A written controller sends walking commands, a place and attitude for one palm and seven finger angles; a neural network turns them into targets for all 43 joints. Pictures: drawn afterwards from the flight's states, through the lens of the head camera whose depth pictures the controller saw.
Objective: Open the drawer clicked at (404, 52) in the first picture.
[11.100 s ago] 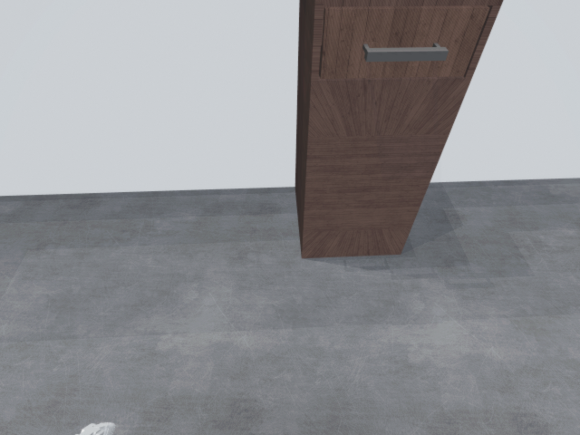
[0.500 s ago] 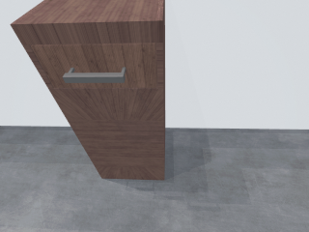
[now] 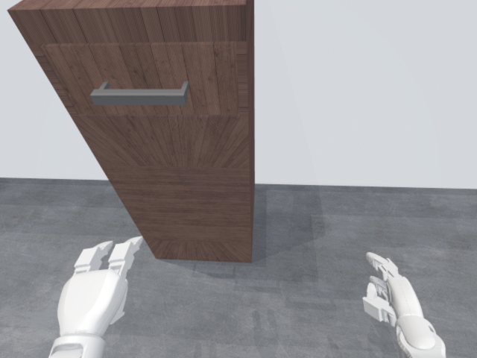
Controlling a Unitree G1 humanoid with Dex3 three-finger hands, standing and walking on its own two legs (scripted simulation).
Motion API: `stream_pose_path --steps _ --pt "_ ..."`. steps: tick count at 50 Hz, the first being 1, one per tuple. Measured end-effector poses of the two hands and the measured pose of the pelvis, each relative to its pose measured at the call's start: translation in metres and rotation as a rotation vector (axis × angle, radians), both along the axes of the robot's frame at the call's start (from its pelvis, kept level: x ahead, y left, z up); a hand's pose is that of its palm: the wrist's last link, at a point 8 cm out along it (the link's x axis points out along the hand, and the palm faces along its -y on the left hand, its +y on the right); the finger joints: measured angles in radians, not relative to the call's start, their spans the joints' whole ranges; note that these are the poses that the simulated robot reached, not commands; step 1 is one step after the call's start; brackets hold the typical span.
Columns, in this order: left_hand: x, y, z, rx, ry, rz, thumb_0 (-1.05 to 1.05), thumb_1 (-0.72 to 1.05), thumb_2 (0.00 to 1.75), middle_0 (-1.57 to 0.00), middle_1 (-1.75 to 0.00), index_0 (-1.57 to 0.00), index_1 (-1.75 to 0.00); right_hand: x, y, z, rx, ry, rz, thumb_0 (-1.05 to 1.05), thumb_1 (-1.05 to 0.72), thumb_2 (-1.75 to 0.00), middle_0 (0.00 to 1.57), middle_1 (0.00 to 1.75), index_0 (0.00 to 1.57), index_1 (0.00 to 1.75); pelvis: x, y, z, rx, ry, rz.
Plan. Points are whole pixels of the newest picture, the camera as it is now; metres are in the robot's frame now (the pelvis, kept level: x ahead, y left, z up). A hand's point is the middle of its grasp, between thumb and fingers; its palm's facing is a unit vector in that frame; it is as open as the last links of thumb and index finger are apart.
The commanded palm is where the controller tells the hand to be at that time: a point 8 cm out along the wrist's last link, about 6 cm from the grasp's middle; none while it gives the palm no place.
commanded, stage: raise the hand with hooked fingers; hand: left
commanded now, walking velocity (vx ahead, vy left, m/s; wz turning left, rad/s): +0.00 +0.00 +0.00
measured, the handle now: (142, 91) +0.57 +0.28 +0.14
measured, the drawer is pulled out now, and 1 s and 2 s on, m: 0.00 0.00 0.00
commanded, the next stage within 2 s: move the hooked fingers above the handle in 1.58 s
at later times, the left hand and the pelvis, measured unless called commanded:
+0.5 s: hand (79, 251) +0.23 +0.26 +0.10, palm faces +0.09 -0.07 -0.99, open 11.2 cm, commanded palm +0.20 +0.26 +0.15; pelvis +0.00 +0.02 +0.02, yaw +3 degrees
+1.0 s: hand (47, 169) +0.28 +0.28 +0.22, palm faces +0.17 +0.00 -0.99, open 13.7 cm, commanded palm +0.25 +0.28 +0.27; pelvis +0.00 +0.02 +0.03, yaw +4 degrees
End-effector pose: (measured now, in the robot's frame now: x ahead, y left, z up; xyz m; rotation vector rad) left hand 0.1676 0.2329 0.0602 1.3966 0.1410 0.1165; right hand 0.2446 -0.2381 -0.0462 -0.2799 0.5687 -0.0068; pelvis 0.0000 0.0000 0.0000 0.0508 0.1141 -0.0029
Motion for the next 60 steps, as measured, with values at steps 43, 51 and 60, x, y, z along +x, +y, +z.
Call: stream_pose_path --steps 43,51,60 --pt "0.077 0.045 0.169 0.149 -0.166 -0.047 0.00 -0.33 0.38 -0.31 -1.09 -0.31 -1.09 -0.017 0.059 -0.011 0.067 0.167 0.058 0.01 -0.91 -0.89 0.20 0.30 0.20 0.30 -0.003 0.021 0.025 -0.030 -0.170 0.070" --pt "0.087 0.043 0.210 0.180 -0.180 -0.061 0.00 -0.46 0.32 -0.32 -1.17 -0.32 -1.17 -0.009 0.070 -0.006 0.104 0.145 0.107 0.01 -0.91 -0.89 0.20 0.30 0.20 0.30 -0.004 0.017 0.026 -0.030 -0.171 0.076" --pt "0.100 0.046 0.245 0.204 -0.173 -0.060 0.00 -0.49 0.30 -0.32 -1.19 -0.32 -1.20 -0.030 0.062 -0.019 0.102 0.203 0.107 0.01 -0.91 -0.89 0.20 0.30 0.20 0.30 -0.009 0.014 0.026 -0.027 -0.161 0.083"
